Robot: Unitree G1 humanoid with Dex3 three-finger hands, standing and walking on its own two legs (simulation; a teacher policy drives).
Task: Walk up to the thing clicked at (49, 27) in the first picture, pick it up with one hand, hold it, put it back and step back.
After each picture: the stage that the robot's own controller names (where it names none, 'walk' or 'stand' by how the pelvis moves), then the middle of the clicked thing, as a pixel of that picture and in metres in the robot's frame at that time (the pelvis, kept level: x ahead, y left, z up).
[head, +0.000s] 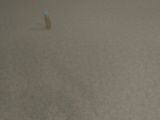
stand; (47, 20) +1.90 +0.47 -0.65
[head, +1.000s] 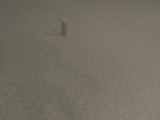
walk; (64, 27) +1.77 +0.21 -0.63
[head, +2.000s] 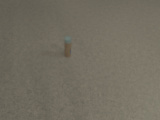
walk; (67, 47) +1.15 +0.13 -0.64
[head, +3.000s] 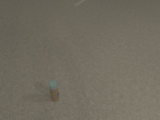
walk; (54, 91) +0.69 +0.19 -0.65
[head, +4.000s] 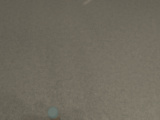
stand; (54, 117) +0.42 +0.20 -0.64
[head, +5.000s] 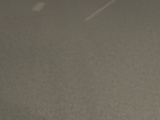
stand; out of the picture +0.39 +0.22 -0.66
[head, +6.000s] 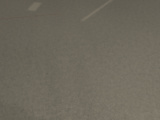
stand; out of the picture +0.37 +0.22 -0.66
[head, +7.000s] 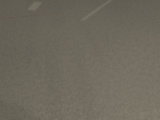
stand; out of the picture +0.38 +0.23 -0.66
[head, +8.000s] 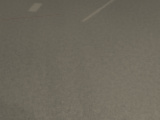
stand; out of the picture +0.37 +0.23 -0.66
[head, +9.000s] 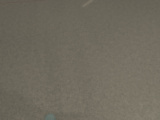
go down; out of the picture +0.39 +0.22 -0.65
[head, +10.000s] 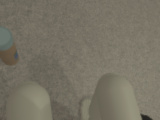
go down; (6, 49) +0.48 +0.24 -0.23
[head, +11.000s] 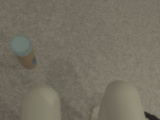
approach; (26, 55) +0.47 +0.22 -0.25
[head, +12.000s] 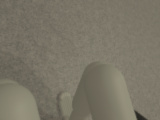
close in; out of the picture +0.47 +0.27 -0.16
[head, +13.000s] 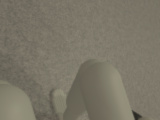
close; out of the picture +0.46 +0.28 -0.16
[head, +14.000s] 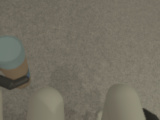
lift; (15, 68) +0.36 +0.23 -0.03
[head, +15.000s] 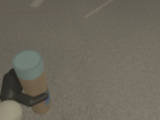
hold; (36, 87) +0.31 +0.16 +0.09
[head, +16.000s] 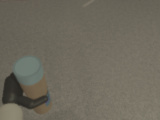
hold; (36, 89) +0.32 +0.16 +0.04
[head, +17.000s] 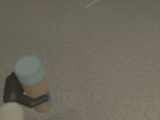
hold; (37, 88) +0.32 +0.16 +0.04
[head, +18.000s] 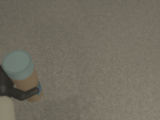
crouch; (27, 81) +0.35 +0.18 -0.01
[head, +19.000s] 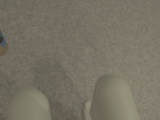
lower; out of the picture +0.49 +0.23 -0.04
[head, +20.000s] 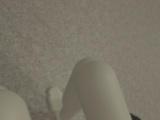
lower; out of the picture +0.47 +0.28 -0.17
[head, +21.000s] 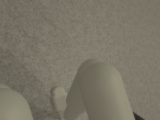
lower; out of the picture +0.46 +0.28 -0.17
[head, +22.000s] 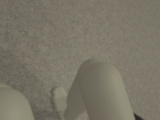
lower; out of the picture +0.46 +0.28 -0.17
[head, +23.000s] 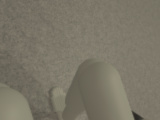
lower; out of the picture +0.45 +0.28 -0.17
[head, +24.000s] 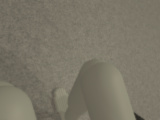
open; out of the picture +0.46 +0.27 -0.17
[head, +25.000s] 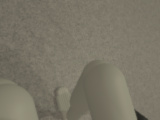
rise; out of the picture +0.44 +0.26 -0.17
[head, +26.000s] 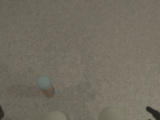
walk; (47, 87) +0.44 +0.19 -0.45
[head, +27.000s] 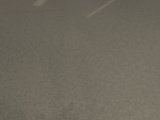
stand; out of the picture +0.40 +0.18 -0.60
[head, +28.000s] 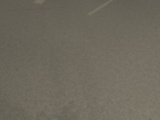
stand; out of the picture +0.40 +0.18 -0.60
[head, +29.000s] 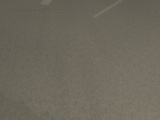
stand; out of the picture +0.40 +0.17 -0.63
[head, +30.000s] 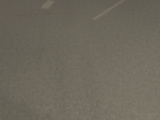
stand; out of the picture +0.40 +0.19 -0.66
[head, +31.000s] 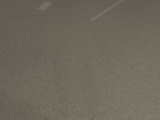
stand; out of the picture +0.38 +0.20 -0.66
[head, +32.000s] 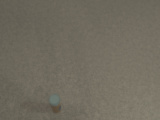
walk; (55, 104) +0.43 +0.15 -0.64
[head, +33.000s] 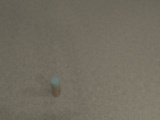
walk; (55, 87) +0.60 +0.18 -0.64
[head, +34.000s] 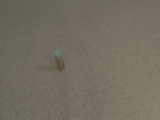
walk; (59, 61) +0.90 +0.28 -0.63
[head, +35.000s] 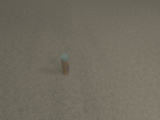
stand; (65, 64) +0.99 +0.17 -0.65
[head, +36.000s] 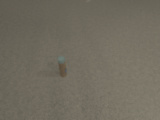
stand; (62, 67) +1.02 +0.21 -0.66
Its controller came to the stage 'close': yes
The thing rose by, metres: 0.69
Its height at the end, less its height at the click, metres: +0.00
